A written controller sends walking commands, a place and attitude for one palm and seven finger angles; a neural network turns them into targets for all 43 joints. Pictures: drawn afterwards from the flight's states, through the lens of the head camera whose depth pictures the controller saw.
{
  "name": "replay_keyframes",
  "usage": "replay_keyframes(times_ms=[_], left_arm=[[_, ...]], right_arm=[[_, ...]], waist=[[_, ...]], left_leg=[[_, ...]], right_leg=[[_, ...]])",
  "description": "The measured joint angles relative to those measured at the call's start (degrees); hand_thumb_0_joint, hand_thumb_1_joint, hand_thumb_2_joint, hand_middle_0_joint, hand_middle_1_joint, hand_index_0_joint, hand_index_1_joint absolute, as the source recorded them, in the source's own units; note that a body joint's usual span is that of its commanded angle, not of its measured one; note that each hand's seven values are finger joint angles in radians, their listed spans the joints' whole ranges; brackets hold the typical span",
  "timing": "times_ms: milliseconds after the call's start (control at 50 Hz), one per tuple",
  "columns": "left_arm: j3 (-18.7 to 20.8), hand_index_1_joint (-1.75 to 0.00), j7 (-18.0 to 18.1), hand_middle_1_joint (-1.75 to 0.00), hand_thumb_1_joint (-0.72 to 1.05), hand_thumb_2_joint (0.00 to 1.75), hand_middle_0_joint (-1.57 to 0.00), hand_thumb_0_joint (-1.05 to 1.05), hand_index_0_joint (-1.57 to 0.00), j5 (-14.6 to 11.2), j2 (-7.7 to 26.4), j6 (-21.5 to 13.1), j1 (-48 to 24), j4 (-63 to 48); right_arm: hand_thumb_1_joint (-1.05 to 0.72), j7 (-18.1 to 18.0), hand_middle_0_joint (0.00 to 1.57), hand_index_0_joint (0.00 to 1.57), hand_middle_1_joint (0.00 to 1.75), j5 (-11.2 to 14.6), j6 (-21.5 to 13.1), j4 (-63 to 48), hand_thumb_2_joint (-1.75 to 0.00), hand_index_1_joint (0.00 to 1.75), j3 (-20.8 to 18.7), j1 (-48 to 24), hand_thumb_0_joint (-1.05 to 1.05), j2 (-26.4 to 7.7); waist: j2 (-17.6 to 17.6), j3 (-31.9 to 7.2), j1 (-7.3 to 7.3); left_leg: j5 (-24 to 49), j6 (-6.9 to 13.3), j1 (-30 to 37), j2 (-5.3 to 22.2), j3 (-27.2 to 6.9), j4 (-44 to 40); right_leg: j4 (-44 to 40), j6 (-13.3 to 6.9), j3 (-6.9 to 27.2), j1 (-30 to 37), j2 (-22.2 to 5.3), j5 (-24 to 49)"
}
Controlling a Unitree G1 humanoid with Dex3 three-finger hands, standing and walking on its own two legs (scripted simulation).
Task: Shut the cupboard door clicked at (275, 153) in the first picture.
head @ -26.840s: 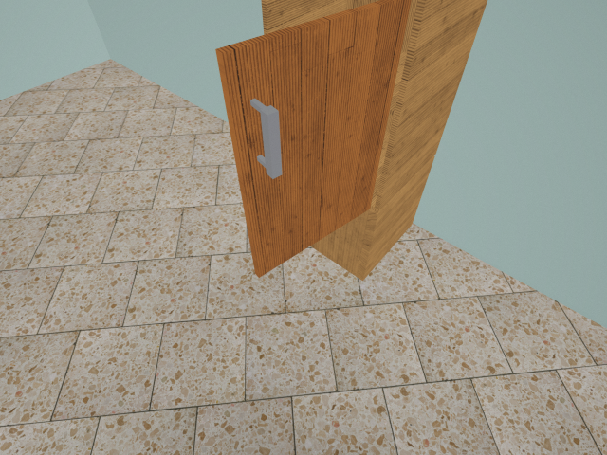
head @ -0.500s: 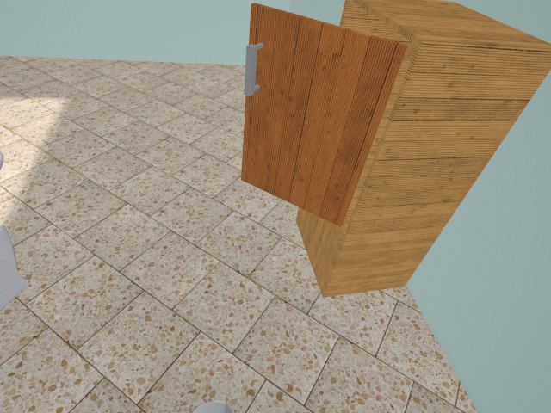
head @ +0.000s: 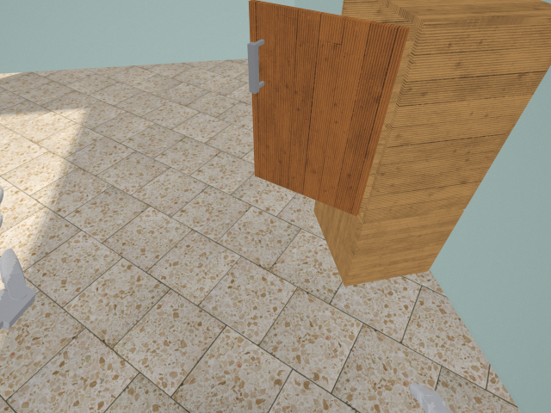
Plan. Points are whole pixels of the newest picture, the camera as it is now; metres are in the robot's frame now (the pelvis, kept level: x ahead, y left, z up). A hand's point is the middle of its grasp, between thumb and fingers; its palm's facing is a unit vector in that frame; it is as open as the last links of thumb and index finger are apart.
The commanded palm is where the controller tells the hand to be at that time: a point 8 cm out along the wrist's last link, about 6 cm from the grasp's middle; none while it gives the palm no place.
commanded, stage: let the arm hang, fingers relaxed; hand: left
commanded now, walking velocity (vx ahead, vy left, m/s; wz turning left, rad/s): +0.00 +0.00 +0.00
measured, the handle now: (257, 66) +0.97 +0.13 +0.10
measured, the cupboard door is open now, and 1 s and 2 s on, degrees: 48 48 48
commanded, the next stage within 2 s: look to check the result in 1.14 s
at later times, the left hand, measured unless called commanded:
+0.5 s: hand out of the picture +0.02 +0.21 -0.17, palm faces +0.06 -0.98 -0.20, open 7.0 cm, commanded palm none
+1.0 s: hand out of the picture -0.03 +0.18 -0.17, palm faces +0.05 -0.99 -0.13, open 7.4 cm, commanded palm none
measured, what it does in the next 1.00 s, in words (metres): stands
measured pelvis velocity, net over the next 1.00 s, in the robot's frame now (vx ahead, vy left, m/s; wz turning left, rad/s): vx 0.01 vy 0.04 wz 0.01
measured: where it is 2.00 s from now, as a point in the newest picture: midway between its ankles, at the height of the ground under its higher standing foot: outside the picture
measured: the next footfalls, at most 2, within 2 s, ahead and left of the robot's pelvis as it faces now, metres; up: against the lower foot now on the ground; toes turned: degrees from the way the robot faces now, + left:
none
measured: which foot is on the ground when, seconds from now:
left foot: down 0.00-1.00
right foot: down 0.00-1.00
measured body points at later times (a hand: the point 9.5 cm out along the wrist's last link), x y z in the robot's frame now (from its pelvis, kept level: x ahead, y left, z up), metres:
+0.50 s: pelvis +0.01 +0.02 +0.01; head +0.01 +0.03 +0.46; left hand +0.01 +0.26 -0.15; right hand +0.04 -0.21 -0.15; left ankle +0.04 +0.13 -0.74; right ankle -0.03 -0.07 -0.74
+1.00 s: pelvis +0.01 +0.04 +0.01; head +0.00 +0.04 +0.46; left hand -0.04 +0.23 -0.16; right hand -0.02 -0.16 -0.16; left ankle +0.04 +0.13 -0.74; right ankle -0.03 -0.07 -0.74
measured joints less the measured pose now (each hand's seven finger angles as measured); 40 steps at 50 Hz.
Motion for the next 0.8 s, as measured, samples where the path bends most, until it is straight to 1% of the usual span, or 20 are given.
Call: replay_keyframes(times_ms=[40,60,80,100,120,160,200,220,260,280,300,320,340,380,420,500,600,700,800], left_arm=[[-0.84,-0.3,0.35,-0.3,0.89,0.9,-0.21,0.01,-0.21,0.2,-1.53,0.27,-1.58,1.3],[-2.15,-0.3,-0.64,-0.3,0.89,0.9,-0.21,0.01,-0.21,1.4,-1.94,-0.47,-3.4,4.16],[-4.37,-0.3,-2.39,-0.3,0.89,0.9,-0.21,0.01,-0.2,2.27,-2.29,0.0,-5.94,8.85],[-6.98,-0.3,-4.05,-0.3,0.9,0.9,-0.2,0.01,-0.2,2.65,-2.82,1.63,-8.49,14.66],[-9.6,-0.3,-5.39,-0.3,0.9,0.9,-0.2,0.0,-0.2,2.86,-3.61,3.77,-10.89,21.31],[-14.49,-0.29,-7.46,-0.3,0.9,0.9,-0.2,0.0,-0.19,3.09,-6.04,8.08,-14.81,35.72],[-18.91,-0.29,-8.95,-0.3,0.91,0.9,-0.19,0.0,-0.19,3.14,-8.5,11.06,-17.09,48.93],[-20.86,-0.29,-9.49,-0.3,0.91,0.9,-0.19,0.01,-0.19,3.11,-9.7,11.86,-17.49,54.48],[-23.93,-0.29,-10.17,-0.3,0.91,0.9,-0.2,0.01,-0.19,2.98,-12.19,12.56,-17.43,63.8],[-25.04,-0.29,-10.35,-0.3,0.91,0.9,-0.2,0.01,-0.19,2.88,-13.43,12.66,-17.13,67.71],[-25.43,-0.29,-10.29,-0.3,0.92,0.9,-0.2,0.01,-0.19,2.46,-14.68,12.5,-16.75,70.99],[-23.56,-0.29,-9.23,-0.3,0.96,0.89,-0.2,-0.02,-0.2,1.31,-15.31,11.45,-16.86,72.63],[-22.59,-0.3,-8.7,-0.3,0.99,0.89,-0.21,-0.04,-0.2,1.29,-15.03,10.64,-17.23,73.93],[-22.36,-0.3,-8.78,-0.3,1.02,0.89,-0.21,-0.06,-0.21,1.97,-13.94,9.97,-17.55,76.66],[-22.61,-0.3,-9.05,-0.3,1.01,0.89,-0.21,-0.06,-0.21,2.32,-13.18,9.8,-17.15,79.61],[-23.01,-0.3,-9.28,-0.3,0.98,0.89,-0.21,-0.04,-0.2,2.6,-12.69,9.93,-15.17,85.19],[-23.3,-0.29,-9.1,-0.3,0.94,0.9,-0.2,-0.01,-0.2,2.61,-12.8,9.82,-12.71,90.1],[-23.58,-0.29,-8.83,-0.3,0.92,0.9,-0.2,0.0,-0.2,2.55,-13.76,9.59,-11.1,92.6],[-23.84,-0.29,-8.64,-0.3,0.92,0.9,-0.2,0.0,-0.2,2.55,-15.45,9.34,-10.57,93.44]], right_arm=[[-0.9,-0.57,0.2,0.21,0.3,0.1,-0.32,0.38,-0.9,0.3,-0.49,0.73,0.01,-1.15],[-0.9,0.52,0.2,0.21,0.3,-0.14,-1.63,1.28,-0.9,0.3,-1.15,0.89,0.01,-2.11],[-0.9,1.86,0.2,0.21,0.3,-0.32,-2.35,2.0,-0.9,0.3,-1.71,0.94,0.01,-3.61],[-0.9,2.73,0.2,0.21,0.3,-0.47,-2.25,2.76,-0.9,0.3,-2.05,0.6,0.01,-5.03],[-0.9,3.14,0.2,0.21,0.3,-0.68,-1.57,3.69,-0.9,0.3,-2.2,-0.18,0.01,-6.01],[-0.91,3.26,0.2,0.2,0.3,-1.09,0.12,5.42,-0.9,0.3,-2.0,-2.08,0.01,-6.88],[-0.91,3.29,0.2,0.2,0.29,-1.3,1.26,6.68,-0.9,0.3,-1.49,-3.65,0.01,-6.18],[-0.91,3.35,0.2,0.2,0.29,-1.39,1.66,7.16,-0.9,0.3,-1.2,-4.12,0.01,-5.41],[-0.91,3.43,0.2,0.2,0.29,-1.55,2.22,8.44,-0.9,0.3,-0.57,-4.42,0.01,-3.42],[-0.91,3.47,0.2,0.2,0.29,-1.58,2.38,9.34,-0.9,0.3,-0.17,-4.29,0.01,-2.42],[-0.91,3.47,0.2,0.2,0.29,-1.57,2.46,10.43,-0.9,0.3,0.18,-3.97,0.01,-1.47],[-0.91,3.35,0.2,0.2,0.29,-1.52,2.48,11.65,-0.9,0.3,0.36,-3.31,0.01,-0.48],[-0.91,3.25,0.2,0.2,0.29,-1.52,2.57,13.09,-0.9,0.3,0.54,-2.64,0.01,0.43],[-0.91,3.09,0.2,0.2,0.29,-1.58,2.96,16.0,-0.9,0.3,0.65,-1.63,0.01,1.83],[-0.92,2.53,0.2,0.2,0.29,-1.5,3.28,18.38,-0.9,0.3,0.12,-0.95,0.01,2.52],[-0.94,2.22,0.2,0.21,0.3,-1.29,3.28,21.67,-0.9,0.3,-0.7,0.09,0.0,1.96],[-0.93,2.09,0.2,0.2,0.29,-0.96,2.8,24.73,-0.9,0.3,-0.7,1.51,0.0,2.05],[-0.92,1.98,0.2,0.2,0.29,-0.79,2.64,27.04,-0.9,0.3,-0.46,2.73,0.0,2.96],[-0.91,1.83,0.2,0.2,0.29,-0.73,2.55,28.16,-0.9,0.3,-0.39,3.41,0.0,4.13]], waist=[[-0.17,0.42,-0.17],[0.21,0.39,-0.38],[1.21,0.2,-0.48],[2.12,-0.12,-0.6],[2.59,-0.29,-0.79],[3.35,-0.11,-1.61],[2.96,1.06,-2.58],[2.27,1.67,-3.08],[0.34,2.85,-3.88],[-0.66,3.4,-4.05],[-1.49,3.84,-4.05],[-2.12,4.13,-3.76],[-2.58,4.35,-3.14],[-2.72,4.54,-2.09],[-2.15,4.54,-1.67],[-0.59,4.62,-1.79],[0.43,5.08,-1.88],[0.65,5.07,-1.77],[0.44,4.74,-1.76]], left_leg=[[2.29,0.38,2.4,0.41,0.59,-4.59],[6.79,0.66,2.95,0.71,0.81,-6.51],[12.55,1.03,3.28,0.93,0.4,-8.0],[11.23,1.12,3.24,0.66,0.16,-8.2],[7.96,1.24,2.95,0.19,0.23,-7.65],[3.84,1.48,2.59,-0.39,0.32,-6.83],[4.86,0.58,3.36,-0.59,0.61,-7.66],[5.2,0.65,4.06,-0.72,0.83,-8.55],[5.78,1.07,5.67,-0.94,1.14,-10.76],[6.28,1.14,6.48,-0.95,1.19,-11.92],[6.83,1.14,7.15,-0.86,1.1,-13.02],[7.42,1.08,7.45,-0.72,0.64,-13.97],[8.03,1.0,7.81,-0.58,0.23,-14.94],[9.03,0.9,8.55,-0.27,-0.21,-16.67],[9.64,0.96,9.29,-0.14,-0.19,-18.0],[10.41,1.42,10.88,-0.37,0.68,-20.2],[11.09,1.92,12.55,-0.8,1.77,-22.19],[11.33,2.24,13.55,-1.13,2.41,-23.13],[11.33,2.45,14.03,-1.36,2.76,-23.39]], right_leg=[[0.25,0.43,-0.39,0.86,-0.58,-0.7],[1.39,0.76,-1.09,0.4,-0.89,-1.3],[3.58,1.2,-1.83,-0.72,-1.11,-2.34],[6.22,1.71,-2.21,-2.19,-1.52,-3.68],[8.31,2.05,-2.25,-3.32,-2.12,-5.07],[9.85,2.21,-2.25,-4.13,-2.79,-6.16],[9.4,2.31,-1.99,-3.58,-3.06,-5.67],[8.91,2.27,-1.79,-3.16,-3.15,-5.38],[7.4,2.18,-1.55,-2.02,-3.25,-4.64],[6.31,2.18,-1.5,-1.28,-3.19,-4.12],[4.99,2.19,-1.6,-0.5,-3.0,-3.48],[3.42,2.15,-2.07,0.24,-2.7,-2.72],[1.79,2.03,-2.47,1.0,-2.4,-1.87],[-1.29,1.93,-2.86,2.41,-1.83,-0.25],[-3.58,2.0,-2.83,3.52,-1.55,1.0],[-5.99,2.47,-2.01,4.87,-1.73,2.3],[-7.16,3.0,-0.99,5.83,-2.2,2.93],[-7.43,3.33,-0.4,6.33,-2.57,3.03],[-7.21,3.53,-0.08,6.49,-2.83,2.91]])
